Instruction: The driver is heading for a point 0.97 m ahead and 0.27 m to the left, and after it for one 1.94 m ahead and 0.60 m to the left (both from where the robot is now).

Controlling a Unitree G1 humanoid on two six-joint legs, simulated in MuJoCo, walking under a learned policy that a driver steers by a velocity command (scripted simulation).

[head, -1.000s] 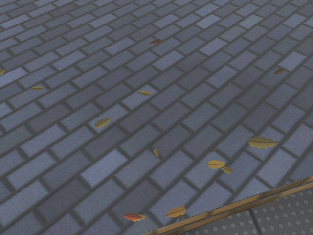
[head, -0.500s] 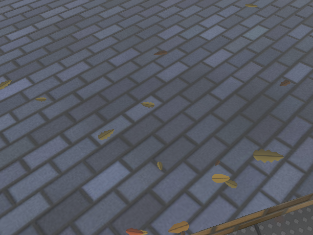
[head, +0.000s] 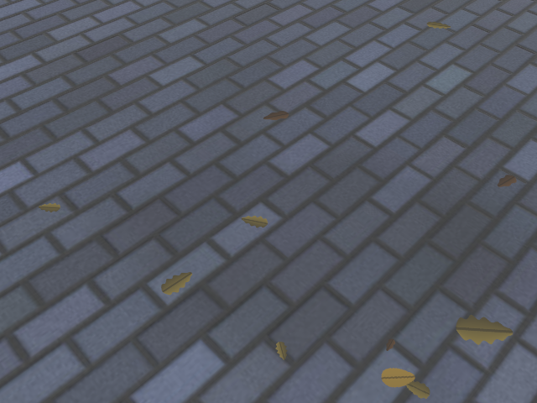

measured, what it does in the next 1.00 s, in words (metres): climbs, turning left: right foot 0.14 m higher, then left foot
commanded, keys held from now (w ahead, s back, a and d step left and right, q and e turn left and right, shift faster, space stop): w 0.12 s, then w+q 0.68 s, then q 0.20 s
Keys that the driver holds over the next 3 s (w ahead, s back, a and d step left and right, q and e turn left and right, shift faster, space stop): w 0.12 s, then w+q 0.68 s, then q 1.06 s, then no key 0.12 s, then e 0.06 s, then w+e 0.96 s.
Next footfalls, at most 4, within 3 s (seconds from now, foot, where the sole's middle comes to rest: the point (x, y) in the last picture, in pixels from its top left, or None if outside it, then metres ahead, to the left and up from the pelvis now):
0.32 right None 0.43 -0.13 -0.64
0.92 left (221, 319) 0.67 0.13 -0.64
1.28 right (272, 242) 0.91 0.00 -0.64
1.66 left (213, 319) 0.67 0.15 -0.64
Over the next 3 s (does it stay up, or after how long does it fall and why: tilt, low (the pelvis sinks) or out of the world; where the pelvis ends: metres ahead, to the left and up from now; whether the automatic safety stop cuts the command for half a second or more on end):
stays up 1.00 0.22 0.13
